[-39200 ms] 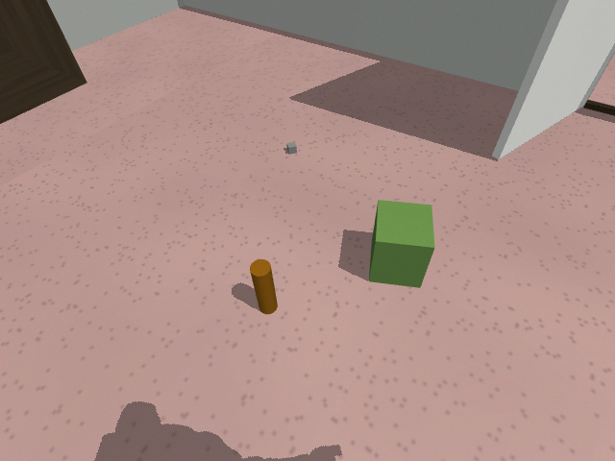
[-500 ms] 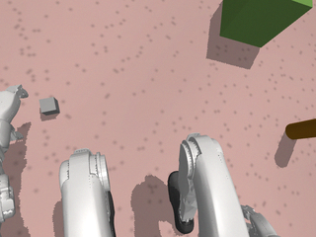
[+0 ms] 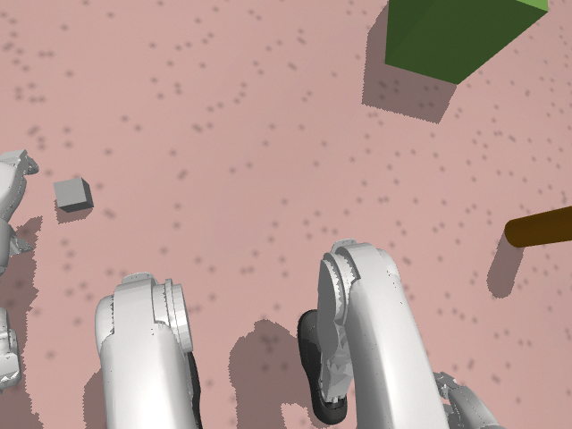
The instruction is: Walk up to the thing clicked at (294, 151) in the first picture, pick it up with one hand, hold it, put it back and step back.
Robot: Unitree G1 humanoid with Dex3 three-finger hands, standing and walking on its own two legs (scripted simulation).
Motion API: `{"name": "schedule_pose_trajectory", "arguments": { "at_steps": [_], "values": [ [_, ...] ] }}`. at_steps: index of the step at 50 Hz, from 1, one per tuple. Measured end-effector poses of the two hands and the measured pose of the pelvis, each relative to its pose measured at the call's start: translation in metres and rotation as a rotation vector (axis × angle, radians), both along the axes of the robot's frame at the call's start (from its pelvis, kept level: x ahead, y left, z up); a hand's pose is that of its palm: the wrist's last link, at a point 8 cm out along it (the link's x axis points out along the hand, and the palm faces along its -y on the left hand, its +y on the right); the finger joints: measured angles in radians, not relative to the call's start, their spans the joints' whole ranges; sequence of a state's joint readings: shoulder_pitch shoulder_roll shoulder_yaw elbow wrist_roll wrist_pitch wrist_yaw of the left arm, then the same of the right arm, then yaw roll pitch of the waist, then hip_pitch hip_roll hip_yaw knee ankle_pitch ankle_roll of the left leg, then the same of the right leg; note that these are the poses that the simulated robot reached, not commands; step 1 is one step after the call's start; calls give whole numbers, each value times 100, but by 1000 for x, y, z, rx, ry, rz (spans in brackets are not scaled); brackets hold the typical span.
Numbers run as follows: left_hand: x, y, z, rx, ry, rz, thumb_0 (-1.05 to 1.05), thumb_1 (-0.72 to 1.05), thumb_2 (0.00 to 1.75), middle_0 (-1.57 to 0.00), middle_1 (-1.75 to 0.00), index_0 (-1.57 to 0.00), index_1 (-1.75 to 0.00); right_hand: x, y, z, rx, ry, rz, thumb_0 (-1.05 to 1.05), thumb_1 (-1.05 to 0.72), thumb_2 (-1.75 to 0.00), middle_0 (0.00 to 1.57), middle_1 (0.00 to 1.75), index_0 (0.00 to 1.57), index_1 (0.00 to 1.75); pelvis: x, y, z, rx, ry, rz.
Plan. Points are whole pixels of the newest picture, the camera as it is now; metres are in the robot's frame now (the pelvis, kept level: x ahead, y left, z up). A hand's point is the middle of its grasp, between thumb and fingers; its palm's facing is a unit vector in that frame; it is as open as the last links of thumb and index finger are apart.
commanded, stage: rise first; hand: left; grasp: from above
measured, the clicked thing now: (74, 195) +0.48 +0.30 -0.30
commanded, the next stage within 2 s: approach in 1.26 s
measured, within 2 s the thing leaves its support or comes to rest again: neither
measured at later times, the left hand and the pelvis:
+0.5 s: hand (14, 206) +0.43 +0.34 -0.18, palm faces -0.45 -0.10 -0.89, open 12.0 cm; pelvis +0.00 +0.00 -0.01, yaw -1 degrees
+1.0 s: hand (8, 201) +0.44 +0.34 -0.18, palm faces -0.44 -0.10 -0.89, open 12.0 cm; pelvis +0.00 +0.00 +0.00, yaw -1 degrees
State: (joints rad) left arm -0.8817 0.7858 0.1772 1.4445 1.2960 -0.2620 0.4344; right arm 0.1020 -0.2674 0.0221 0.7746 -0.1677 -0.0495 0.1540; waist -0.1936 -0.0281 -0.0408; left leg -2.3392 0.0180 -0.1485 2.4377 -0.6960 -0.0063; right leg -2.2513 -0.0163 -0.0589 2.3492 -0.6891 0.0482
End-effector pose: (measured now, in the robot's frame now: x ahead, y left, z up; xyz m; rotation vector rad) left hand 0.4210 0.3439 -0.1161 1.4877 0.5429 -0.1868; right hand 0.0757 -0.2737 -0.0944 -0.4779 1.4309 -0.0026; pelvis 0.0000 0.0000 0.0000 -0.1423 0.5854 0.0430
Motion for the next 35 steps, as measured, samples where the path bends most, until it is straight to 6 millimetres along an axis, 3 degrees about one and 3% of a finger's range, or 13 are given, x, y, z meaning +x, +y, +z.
{"name": "schedule_pose_trajectory", "arguments": {
  "at_steps": [19, 35],
  "values": [
    [14, -3, -9, -5, 2, 4, 0, -19, 71, -41, -69, -41, -69, -20, 0, -1, -2, 45, -5, 0, -91, -90, 20, 30, 20, 30, 0, -1, -6, -6, -6, -7],
    [25, 0, -7, -2, -10, 10, 0, -19, 72, -41, -69, -41, -69, -21, 0, 1, -6, 52, 4, 0, -91, -90, 20, 30, 20, 30, 0, 0, -8, -14, -9, -10]
  ]
}}
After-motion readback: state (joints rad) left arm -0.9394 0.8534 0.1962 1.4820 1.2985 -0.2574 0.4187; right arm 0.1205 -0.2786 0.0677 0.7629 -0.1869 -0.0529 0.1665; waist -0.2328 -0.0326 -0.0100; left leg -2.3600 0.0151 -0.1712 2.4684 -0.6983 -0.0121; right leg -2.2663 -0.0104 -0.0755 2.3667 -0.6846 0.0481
